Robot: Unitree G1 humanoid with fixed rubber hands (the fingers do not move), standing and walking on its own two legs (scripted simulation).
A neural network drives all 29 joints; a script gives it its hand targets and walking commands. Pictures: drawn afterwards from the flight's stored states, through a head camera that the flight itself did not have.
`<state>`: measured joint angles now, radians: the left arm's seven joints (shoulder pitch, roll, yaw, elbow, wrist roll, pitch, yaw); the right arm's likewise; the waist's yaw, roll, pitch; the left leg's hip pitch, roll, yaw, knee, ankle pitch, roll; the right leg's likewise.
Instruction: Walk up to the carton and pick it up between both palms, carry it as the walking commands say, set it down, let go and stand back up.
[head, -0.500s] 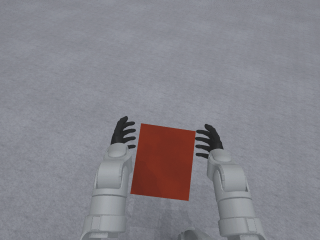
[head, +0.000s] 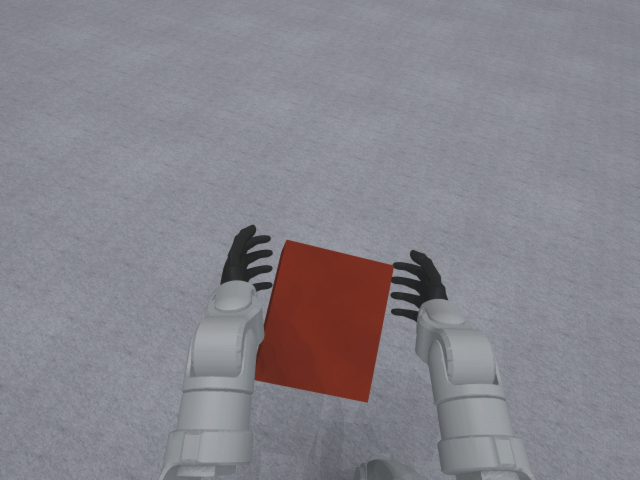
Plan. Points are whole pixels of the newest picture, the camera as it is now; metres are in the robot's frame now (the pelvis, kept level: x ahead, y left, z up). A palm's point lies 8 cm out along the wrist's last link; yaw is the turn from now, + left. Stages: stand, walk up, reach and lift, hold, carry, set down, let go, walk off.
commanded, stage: carry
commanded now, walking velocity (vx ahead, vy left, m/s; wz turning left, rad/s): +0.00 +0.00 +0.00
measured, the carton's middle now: (318, 316) +0.37 +0.03 -0.07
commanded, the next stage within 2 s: none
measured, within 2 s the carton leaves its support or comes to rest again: neither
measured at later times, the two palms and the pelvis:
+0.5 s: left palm (208, 126) +0.64 +0.23 +0.07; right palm (348, 147) +0.63 -0.01 +0.05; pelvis +0.31 +0.10 +0.01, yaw +0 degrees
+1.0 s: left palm (208, 48) +0.92 +0.30 +0.07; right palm (318, 64) +0.91 +0.06 +0.05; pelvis +0.59 +0.16 +0.00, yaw +0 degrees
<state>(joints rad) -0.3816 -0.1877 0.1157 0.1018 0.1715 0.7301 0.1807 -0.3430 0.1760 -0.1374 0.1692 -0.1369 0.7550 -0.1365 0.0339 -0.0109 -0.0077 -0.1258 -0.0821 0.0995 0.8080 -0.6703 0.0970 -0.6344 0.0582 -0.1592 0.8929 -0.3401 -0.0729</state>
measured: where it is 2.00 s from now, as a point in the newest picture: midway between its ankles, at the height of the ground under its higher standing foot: (277, 235)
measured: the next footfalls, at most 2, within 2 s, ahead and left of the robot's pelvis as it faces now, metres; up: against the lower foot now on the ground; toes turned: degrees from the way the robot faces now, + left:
right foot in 0.02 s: +0.14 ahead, -0.07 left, +0.00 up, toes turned -4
left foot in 0.20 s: +0.16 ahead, +0.12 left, +0.00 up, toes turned +4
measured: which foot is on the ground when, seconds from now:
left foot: down 0.00-0.02, up 0.04-0.18, down 0.20-0.50, up 0.52-0.66, down 0.68-0.98, up 1.00-1.00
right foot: up 0.00-0.00, down 0.02-0.20, up 0.22-0.48, down 0.50-0.68, up 0.70-0.94, down 0.96-1.00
